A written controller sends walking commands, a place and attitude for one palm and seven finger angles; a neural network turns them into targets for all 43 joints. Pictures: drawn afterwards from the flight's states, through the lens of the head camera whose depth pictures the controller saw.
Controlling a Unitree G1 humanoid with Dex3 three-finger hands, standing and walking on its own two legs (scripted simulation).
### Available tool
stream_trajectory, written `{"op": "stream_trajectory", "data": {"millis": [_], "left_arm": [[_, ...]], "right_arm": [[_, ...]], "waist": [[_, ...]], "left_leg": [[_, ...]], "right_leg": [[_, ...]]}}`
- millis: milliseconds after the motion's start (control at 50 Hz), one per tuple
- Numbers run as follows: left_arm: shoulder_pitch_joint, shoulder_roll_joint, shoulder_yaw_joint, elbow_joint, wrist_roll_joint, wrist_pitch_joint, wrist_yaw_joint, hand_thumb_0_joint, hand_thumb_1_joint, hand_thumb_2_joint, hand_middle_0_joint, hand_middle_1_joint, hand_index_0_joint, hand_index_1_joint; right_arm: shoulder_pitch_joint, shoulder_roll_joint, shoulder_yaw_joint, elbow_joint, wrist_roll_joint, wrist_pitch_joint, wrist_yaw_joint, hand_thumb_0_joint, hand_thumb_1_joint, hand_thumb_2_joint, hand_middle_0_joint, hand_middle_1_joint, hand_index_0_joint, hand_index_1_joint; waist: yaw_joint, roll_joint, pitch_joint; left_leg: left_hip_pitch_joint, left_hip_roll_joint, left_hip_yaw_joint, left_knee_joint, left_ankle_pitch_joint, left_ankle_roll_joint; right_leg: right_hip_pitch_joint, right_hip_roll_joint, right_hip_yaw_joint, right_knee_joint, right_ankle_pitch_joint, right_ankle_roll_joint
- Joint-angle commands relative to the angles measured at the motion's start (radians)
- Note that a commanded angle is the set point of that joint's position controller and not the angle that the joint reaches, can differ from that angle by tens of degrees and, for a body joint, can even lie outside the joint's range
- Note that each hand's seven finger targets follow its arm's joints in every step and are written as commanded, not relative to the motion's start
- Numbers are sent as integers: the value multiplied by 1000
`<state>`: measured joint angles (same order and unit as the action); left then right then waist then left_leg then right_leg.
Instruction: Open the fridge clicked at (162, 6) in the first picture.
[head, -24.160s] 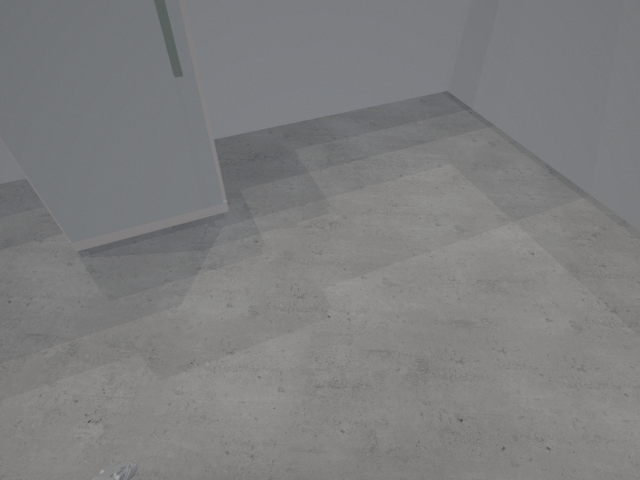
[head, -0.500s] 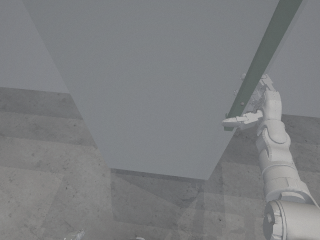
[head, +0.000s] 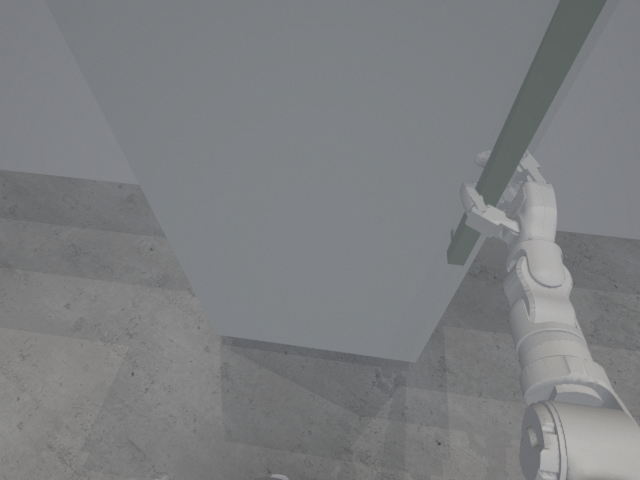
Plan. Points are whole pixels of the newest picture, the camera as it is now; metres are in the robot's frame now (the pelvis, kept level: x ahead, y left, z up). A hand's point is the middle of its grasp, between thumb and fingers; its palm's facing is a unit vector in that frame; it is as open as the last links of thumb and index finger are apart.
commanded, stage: grip the handle and tug to test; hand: right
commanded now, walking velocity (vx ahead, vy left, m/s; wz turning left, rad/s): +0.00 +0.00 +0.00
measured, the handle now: (499, 151) +0.50 -0.15 +0.15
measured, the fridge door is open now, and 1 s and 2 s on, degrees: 0 0 10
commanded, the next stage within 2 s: pull the door a little, standing still in 0.80 s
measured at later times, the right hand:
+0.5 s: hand (474, 208) +0.44 -0.13 +0.11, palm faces +0.03 +1.00 +0.01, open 6.2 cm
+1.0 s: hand (475, 210) +0.44 -0.13 +0.11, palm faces +0.01 +1.00 +0.01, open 6.3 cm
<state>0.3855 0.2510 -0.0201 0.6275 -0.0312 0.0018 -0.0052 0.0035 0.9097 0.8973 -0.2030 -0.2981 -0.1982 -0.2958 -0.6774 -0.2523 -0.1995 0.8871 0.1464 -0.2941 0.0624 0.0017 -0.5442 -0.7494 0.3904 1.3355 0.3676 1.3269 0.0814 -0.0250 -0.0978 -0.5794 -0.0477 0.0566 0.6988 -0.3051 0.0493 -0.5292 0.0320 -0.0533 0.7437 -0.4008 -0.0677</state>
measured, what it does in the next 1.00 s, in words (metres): stands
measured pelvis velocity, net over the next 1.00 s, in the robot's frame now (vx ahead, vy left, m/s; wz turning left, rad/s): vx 0.04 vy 0.01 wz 0.03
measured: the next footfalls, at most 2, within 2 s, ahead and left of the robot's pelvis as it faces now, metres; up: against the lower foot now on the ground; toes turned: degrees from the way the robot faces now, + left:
left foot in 1.98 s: +0.31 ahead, -0.02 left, +0.00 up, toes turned -8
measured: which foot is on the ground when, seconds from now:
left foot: down 0.00-1.00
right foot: down 0.00-1.00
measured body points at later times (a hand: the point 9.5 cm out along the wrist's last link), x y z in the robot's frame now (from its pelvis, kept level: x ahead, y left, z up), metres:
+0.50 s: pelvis +0.01 +0.01 +0.00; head +0.05 +0.01 +0.45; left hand +0.08 +0.26 -0.11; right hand +0.44 -0.19 +0.11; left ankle +0.02 +0.09 -0.71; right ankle -0.02 -0.07 -0.71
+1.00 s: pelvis +0.04 +0.01 +0.01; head +0.08 +0.01 +0.46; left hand +0.14 +0.26 -0.10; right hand +0.43 -0.18 +0.11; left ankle +0.02 +0.09 -0.71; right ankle -0.02 -0.07 -0.71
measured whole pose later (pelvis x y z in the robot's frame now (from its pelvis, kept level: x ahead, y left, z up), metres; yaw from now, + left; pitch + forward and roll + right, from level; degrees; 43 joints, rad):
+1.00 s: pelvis +0.04 +0.01 +0.01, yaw +2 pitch +10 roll +1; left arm 0.33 0.25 0.00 0.55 -0.04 0.02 0.00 0.00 0.91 0.90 -0.20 -0.30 -0.20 -0.30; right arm -0.35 -0.21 -0.17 0.43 0.18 -0.13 0.05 0.01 -0.71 -0.76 0.27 1.36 0.27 1.34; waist 0.05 -0.03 -0.10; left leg -0.45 -0.07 0.02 0.60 -0.32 0.05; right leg -0.40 0.02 -0.06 0.65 -0.40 -0.05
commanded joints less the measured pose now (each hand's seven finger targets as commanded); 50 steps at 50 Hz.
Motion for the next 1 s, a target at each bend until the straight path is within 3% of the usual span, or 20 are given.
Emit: {"op": "stream_trajectory", "data": {"millis": [0, 80, 120, 200, 220, 300, 320, 340, 360, 420, 480, 560, 640, 700, 760, 840, 880, 920, 940, 980], "left_arm": [[35, 154, 61, -104, -4, -33, 5, 0, 900, 900, -200, -300, -200, -300], [26, 147, 61, -112, -5, -34, 9, 0, 900, 900, -200, -300, -200, -300], [32, 152, 60, -113, -1, -30, 11, 0, 900, 900, -200, -300, -200, -300], [16, 142, 57, -124, -5, -29, 10, 0, 900, 900, -200, -300, -200, -300], [18, 144, 58, -122, -6, -27, 11, 0, 900, 900, -200, -300, -200, -300], [8, 140, 57, -125, -6, -26, 11, 0, 900, 900, -200, -300, -200, -300], [15, 141, 59, -127, -4, -27, 11, 0, 900, 900, -200, -300, -200, -300], [11, 141, 61, -128, -5, -27, 11, 0, 900, 900, -200, -300, -200, -300], [5, 140, 57, -132, -6, -25, 11, 0, 900, 900, -200, -300, -200, -300], [1, 141, 59, -138, -7, -24, 12, 0, 900, 900, -200, -300, -200, -300], [-12, 135, 60, -151, -10, -26, 8, 0, 900, 900, -200, -300, -200, -300], [-23, 135, 60, -168, -11, -25, 5, 0, 900, 900, -200, -300, -200, -300], [-31, 134, 61, -182, -14, -21, 4, 0, 900, 900, -200, -300, -200, -300], [-47, 128, 61, -195, -17, -18, 4, 0, 900, 900, -200, -300, -200, -300], [-53, 126, 62, -204, -16, -19, 2, 0, 900, 900, -200, -300, -200, -300], [-57, 122, 62, -208, -16, -20, 0, 0, 900, 900, -200, -300, -200, -300], [-63, 122, 64, -210, -15, -17, 0, 0, 900, 900, -200, -300, -200, -300], [-50, 123, 65, -183, -15, -13, 7, 0, 900, 900, -200, -300, -200, -300], [-47, 123, 65, -173, -14, -13, 8, 0, 900, 900, -200, -300, -200, -300], [-46, 120, 71, -176, -9, -15, 7, 0, 900, 900, -200, -300, -200, -300]], "right_arm": [[-394, -157, -19, -255, 3, -72, 8, 0, -900, -900, 450, 1400, 450, 1400], [-382, -147, -20, -273, 5, -65, 9, 0, -900, -900, 450, 1400, 450, 1400], [-350, -205, -70, -282, 4, -64, 0, 0, -900, -900, 450, 1400, 450, 1400], [-324, -165, -37, -309, 3, -54, 7, 0, -900, -900, 450, 1400, 450, 1400], [-333, -175, -38, -313, 2, -54, 6, 0, -900, -900, 450, 1400, 450, 1400], [-325, -172, -36, -343, 3, -47, 7, 0, -900, -900, 450, 1400, 450, 1400], [-328, -174, -41, -357, 8, -50, 6, 0, -900, -900, 450, 1400, 450, 1400], [-288, -202, -71, -358, 6, -50, 5, 0, -900, -900, 450, 1400, 450, 1400], [-284, -179, -45, -357, 6, -45, 9, 0, -900, -900, 450, 1400, 450, 1400], [-244, -185, -54, -376, 13, -40, 13, 0, -900, -900, 450, 1400, 450, 1400], [-185, -147, -29, -424, 20, -31, 21, 0, -900, -900, 450, 1400, 450, 1400], [-80, -172, -56, -492, 30, -20, 24, 0, -900, -900, 450, 1400, 450, 1400], [18, -175, -71, -527, 42, 6, 35, 0, -900, -900, 450, 1400, 450, 1400], [46, -152, -49, -602, 45, 26, 38, 0, -900, -900, 450, 1400, 450, 1400], [146, -159, -75, -643, 56, 48, 33, 0, -900, -900, 450, 1400, 450, 1400], [167, -115, -32, -700, 53, 70, 30, 0, -900, -900, 450, 1400, 450, 1400], [201, -140, -56, -736, 51, 78, 22, 0, -900, -900, 450, 1400, 450, 1400], [4, -91, 18, -716, 37, 85, 9, 0, -900, -900, 450, 1400, 450, 1400], [-30, -86, 20, -696, 31, 91, 1, 0, -900, -900, 450, 1400, 450, 1400], [51, -70, 14, -707, 29, 92, -8, 0, -900, -900, 450, 1400, 450, 1400]], "waist": [[-8, 12, -339], [-13, 15, -344], [-31, 21, -350], [-29, 6, -352], [-20, 12, -342], [-23, -20, -355], [-26, -2, -371], [-39, 4, -385], [-30, 3, -370], [-40, 12, -373], [-48, -7, -378], [-72, -1, -398], [-79, 46, -373], [-82, -4, -375], [-98, 8, -379], [-85, 9, -369], [-94, 5, -374], [-29, 9, -322], [-28, -8, -310], [-46, 9, -349]], "left_leg": [[198, 7, -43, -46, 336, -13], [230, 10, -48, -48, 352, -14], [270, 12, -52, -46, 368, -11], [280, 14, -56, -50, 397, -14], [281, 15, -55, -53, 394, -13], [279, 15, -58, -52, 412, -15], [302, 16, -60, -51, 429, -14], [319, 16, -63, -48, 446, -15], [313, 16, -61, -51, 447, -16], [343, 19, -65, -53, 467, -15], [338, 18, -63, -54, 487, -18], [398, 22, -72, -52, 557, -17], [446, 28, -77, -57, 626, -22], [446, 29, -76, -62, 633, -21], [470, 34, -80, -63, 692, -24], [452, 31, -70, -67, 702, -22], [461, 30, -72, -67, 709, -22], [385, 26, -63, -81, 662, -24], [349, 21, -60, -80, 624, -24], [360, 21, -57, -75, 633, -23]], "right_leg": [[163, -38, 97, -81, 423, 54], [150, -33, 86, -87, 405, 47], [128, -29, 84, -90, 414, 46], [134, -28, 72, -91, 419, 43], [131, -29, 75, -88, 423, 42], [151, -29, 70, -87, 439, 45], [151, -27, 71, -84, 455, 42], [146, -28, 67, -85, 462, 41], [146, -28, 67, -88, 460, 41], [134, -25, 61, -87, 464, 37], [158, -29, 58, -90, 501, 39], [152, -28, 49, -93, 549, 36], [121, -28, 37, -103, 544, 30], [148, -28, 35, -108, 570, 32], [157, -31, 30, -108, 616, 33], [196, -38, 37, -109, 670, 37], [203, -38, 37, -112, 681, 37], [230, -42, 46, -99, 658, 36], [237, -45, 57, -97, 659, 40], [262, -45, 58, -91, 703, 43]]}}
